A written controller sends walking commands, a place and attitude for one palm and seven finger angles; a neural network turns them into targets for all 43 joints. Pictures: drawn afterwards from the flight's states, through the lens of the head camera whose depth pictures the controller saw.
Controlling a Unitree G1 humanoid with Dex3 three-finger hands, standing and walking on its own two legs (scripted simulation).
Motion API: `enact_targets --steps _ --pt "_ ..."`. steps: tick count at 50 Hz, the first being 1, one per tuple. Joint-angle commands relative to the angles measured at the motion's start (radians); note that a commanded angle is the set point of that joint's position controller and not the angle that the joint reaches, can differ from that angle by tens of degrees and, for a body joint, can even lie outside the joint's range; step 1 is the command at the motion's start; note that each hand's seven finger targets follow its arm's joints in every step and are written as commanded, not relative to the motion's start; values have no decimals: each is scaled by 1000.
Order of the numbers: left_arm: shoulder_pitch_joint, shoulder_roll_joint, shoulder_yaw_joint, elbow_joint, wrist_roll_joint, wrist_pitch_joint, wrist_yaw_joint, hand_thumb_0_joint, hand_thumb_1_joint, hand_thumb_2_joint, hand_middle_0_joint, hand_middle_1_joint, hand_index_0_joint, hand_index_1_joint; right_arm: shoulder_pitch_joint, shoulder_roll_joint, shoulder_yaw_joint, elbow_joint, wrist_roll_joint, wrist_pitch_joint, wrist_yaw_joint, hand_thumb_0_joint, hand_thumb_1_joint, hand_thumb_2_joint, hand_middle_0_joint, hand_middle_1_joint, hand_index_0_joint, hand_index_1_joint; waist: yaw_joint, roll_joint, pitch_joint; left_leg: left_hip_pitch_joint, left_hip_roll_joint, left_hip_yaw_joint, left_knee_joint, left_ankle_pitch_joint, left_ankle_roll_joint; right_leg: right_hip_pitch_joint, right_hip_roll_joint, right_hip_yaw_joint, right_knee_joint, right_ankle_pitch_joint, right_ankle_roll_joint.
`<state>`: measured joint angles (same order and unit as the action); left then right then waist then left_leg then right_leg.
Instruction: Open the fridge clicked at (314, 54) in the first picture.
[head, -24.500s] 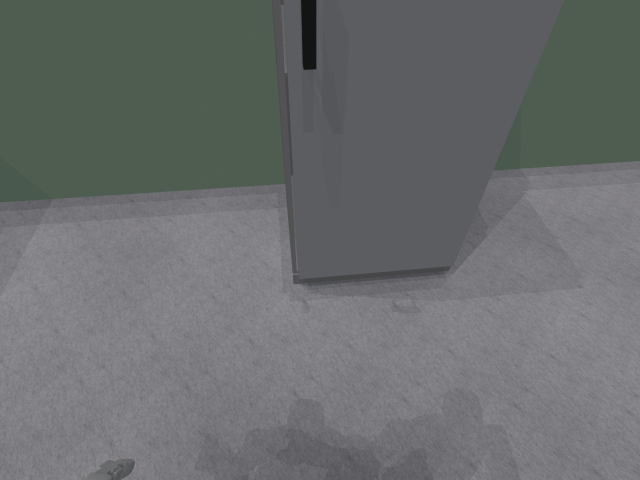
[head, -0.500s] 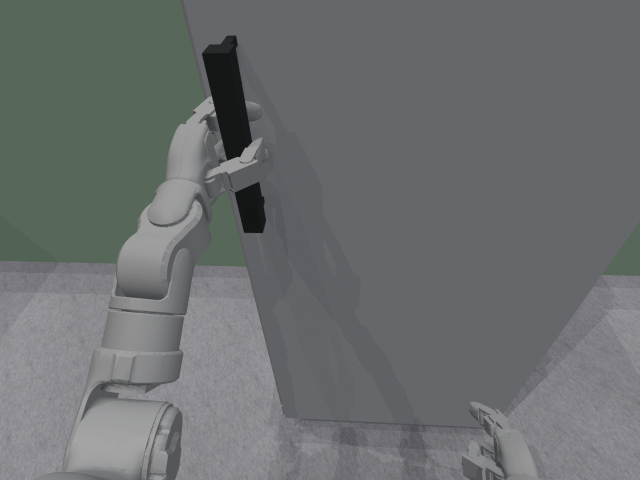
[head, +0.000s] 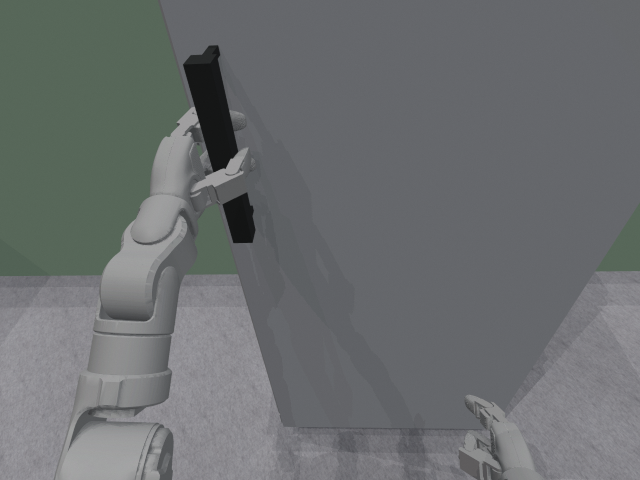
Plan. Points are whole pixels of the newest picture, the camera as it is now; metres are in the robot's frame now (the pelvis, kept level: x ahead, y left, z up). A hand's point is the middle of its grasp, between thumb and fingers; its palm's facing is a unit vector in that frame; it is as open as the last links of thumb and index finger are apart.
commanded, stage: grip the handle and tug to test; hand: left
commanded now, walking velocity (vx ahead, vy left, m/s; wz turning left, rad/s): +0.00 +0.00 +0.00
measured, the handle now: (230, 153) +0.43 +0.13 +0.24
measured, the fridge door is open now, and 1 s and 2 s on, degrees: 0 14 35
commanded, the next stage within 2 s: pull the door a little, standing still in 0.14 s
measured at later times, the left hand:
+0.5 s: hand (233, 199) +0.33 +0.10 +0.24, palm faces -0.01 -1.00 -0.04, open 6.7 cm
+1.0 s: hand (234, 278) +0.24 +0.08 +0.22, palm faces -0.03 -0.98 -0.21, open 8.0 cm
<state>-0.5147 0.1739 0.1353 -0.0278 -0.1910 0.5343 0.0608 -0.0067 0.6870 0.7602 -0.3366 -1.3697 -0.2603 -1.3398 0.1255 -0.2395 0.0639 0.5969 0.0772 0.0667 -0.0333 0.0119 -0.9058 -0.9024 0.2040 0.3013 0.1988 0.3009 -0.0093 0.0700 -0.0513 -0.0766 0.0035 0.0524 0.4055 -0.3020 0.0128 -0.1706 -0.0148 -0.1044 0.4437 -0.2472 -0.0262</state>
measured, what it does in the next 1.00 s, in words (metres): shifts its weight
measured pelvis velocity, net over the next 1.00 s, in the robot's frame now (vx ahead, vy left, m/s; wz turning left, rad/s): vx -0.05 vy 0.00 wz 0.02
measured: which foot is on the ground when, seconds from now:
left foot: down 0.00-1.00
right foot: down 0.00-1.00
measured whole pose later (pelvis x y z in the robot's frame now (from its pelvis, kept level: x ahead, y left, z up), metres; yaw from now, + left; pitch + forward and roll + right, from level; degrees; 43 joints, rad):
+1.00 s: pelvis -0.05 +0.00 -0.01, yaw +1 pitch +1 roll +1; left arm -0.04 0.27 -0.02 -0.58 -0.07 0.07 0.11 -0.14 0.61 0.67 -0.41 -1.40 -0.09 -1.09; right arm 0.13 -0.19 0.02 0.52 0.02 0.12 -0.03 0.01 -0.91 -0.90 0.20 0.30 0.20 0.30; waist -0.06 0.04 0.09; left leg -0.29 -0.02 -0.01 0.56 -0.25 0.01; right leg -0.33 -0.04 -0.12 0.51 -0.19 -0.04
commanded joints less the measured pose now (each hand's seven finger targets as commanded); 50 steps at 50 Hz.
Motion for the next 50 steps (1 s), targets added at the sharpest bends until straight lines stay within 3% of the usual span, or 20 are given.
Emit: enact_targets --steps 1,5,7,12,14,21,24,29,30,31,32,33,34,36,40,42,44,46,49,50 --pt "-265 119 32 -367 -29 -73 -40 0 900 900 -450 -1400 -450 -1400 -208 -91 -38 -201 1 -52 5 0 -900 -900 200 300 200 300 54 -106 -318 4 -2 -61 4 492 25 228 -13 51 20 524 -7" --pt "-142 142 60 -448 -33 -46 -42 0 900 900 -450 -1400 -450 -1400 -207 -98 -46 -211 0 -42 18 0 -900 -900 200 300 200 300 67 -92 -335 13 5 -63 28 591 19 243 -13 47 44 616 -6" --pt "-105 107 25 -495 -35 -29 -45 0 900 900 -450 -1400 -450 -1400 -206 -89 -44 -220 2 -38 26 0 -900 -900 200 300 200 300 61 -106 -332 7 6 -62 34 618 19 237 -14 43 52 636 -4" --pt "-132 104 6 -559 -32 9 -33 0 900 900 -450 -1400 -450 -1400 -215 -89 -45 -214 4 -35 32 0 -900 -900 200 300 200 300 47 -102 -310 17 8 -72 49 621 17 194 -7 38 55 600 -5" --pt "-250 98 -18 -518 -25 31 -23 0 900 900 -450 -1400 -450 -1400 -216 -92 -43 -194 5 -35 24 0 -900 -900 200 300 200 300 24 -103 -294 18 -2 -67 56 579 18 168 -5 38 48 582 -2" --pt "-77 84 -28 -641 -20 51 -16 0 900 900 -450 -1400 -450 -1400 -229 -82 -41 -217 -1 -22 37 0 -900 -900 200 300 200 300 50 -46 -351 31 1 -81 82 690 13 190 -10 35 90 643 -7" --pt "33 74 -34 -676 -29 57 -30 0 900 900 -450 -1400 -450 -1400 -244 -77 -37 -236 0 -10 47 0 -900 -900 200 300 200 300 55 -131 -322 -11 0 -85 79 617 20 192 -7 34 93 625 -1" --pt "196 77 -43 -830 -29 62 -45 0 900 900 -450 -1400 -450 -1400 -271 -73 -35 -275 4 5 59 0 -900 -900 200 300 200 300 66 -123 -287 -43 1 -86 83 578 24 173 -8 39 105 592 1" --pt "227 109 -16 -851 -28 62 -43 0 900 900 -450 -1400 -450 -1400 -272 -84 -38 -271 4 11 58 0 -900 -900 200 300 200 300 71 -115 -283 -42 5 -88 87 580 22 167 -6 40 108 581 -1" --pt "209 85 -37 -800 -28 78 -46 0 900 900 -450 -1400 -450 -1400 -274 -76 -31 -268 3 15 57 0 -900 -900 200 300 200 300 59 -109 -251 -53 -2 -84 87 552 23 145 -6 42 96 573 1" --pt "-133 315 16 -976 69 -217 5 0 900 900 -450 -1400 -450 -1400 -153 -78 -43 -298 -40 12 26 0 -900 -900 200 300 200 300 -15 -170 -93 -102 45 -107 145 508 44 27 -100 141 -11 561 36" --pt "77 220 -4 -739 76 -302 21 0 900 900 -450 -1400 -450 -1400 -136 -65 -49 -242 -47 15 14 0 -900 -900 200 300 200 300 -20 -245 -95 -90 42 -108 179 470 41 1 -125 141 -10 546 2" --pt "213 154 -49 -726 82 -344 16 0 900 900 -450 -1400 -450 -1400 -141 -55 -46 -251 -55 17 15 0 -900 -900 200 300 200 300 -4 -267 -95 -104 35 -104 183 429 37 -5 -140 146 -22 540 -12" --pt "232 146 -83 -806 91 -431 13 0 900 900 -450 -1400 -450 -1400 -142 -47 -39 -255 -60 27 7 0 -900 -900 200 300 200 300 -5 -195 -138 -82 42 -117 158 413 36 -4 -161 134 -6 519 -21" --pt "260 182 -68 -869 111 -560 34 0 900 900 -450 -1400 -450 -1400 -141 -51 -44 -250 -69 37 1 0 -900 -900 200 300 200 300 -4 -22 -220 -65 110 -184 50 494 54 32 -102 101 63 396 11" --pt "272 173 -74 -881 123 -601 38 0 900 900 -450 -1400 -450 -1400 -126 -37 -52 -257 -68 30 2 0 -900 -900 200 300 200 300 -5 -61 -261 -79 117 -182 66 562 52 90 -90 105 67 451 17" --pt "260 191 -61 -889 128 -636 42 0 900 900 -450 -1400 -450 -1400 -97 -28 -65 -259 -65 20 3 0 -900 -900 200 300 200 300 -16 -121 -319 -65 87 -126 148 618 26 132 -150 115 70 642 -10" --pt "286 191 -55 -869 124 -664 46 0 900 900 -450 -1400 -450 -1400 -88 -18 -68 -251 -59 4 1 0 -900 -900 200 300 200 300 -15 -194 -326 -93 71 -122 182 507 13 130 -195 119 46 622 -40" --pt "261 209 -36 -851 123 -699 51 0 900 900 -450 -1400 -450 -1400 -93 -7 -66 -244 -59 -21 0 0 -900 -900 200 300 200 300 -7 -285 -279 -155 30 -106 237 187 9 75 -254 137 -34 468 -68" --pt "274 234 -11 -834 124 -702 58 0 900 900 -450 -1400 -450 -1400 -95 -17 -69 -236 -58 -29 -2 0 -900 -900 200 300 200 300 1 -273 -258 -166 22 -106 241 113 10 51 -270 142 -54 385 -80"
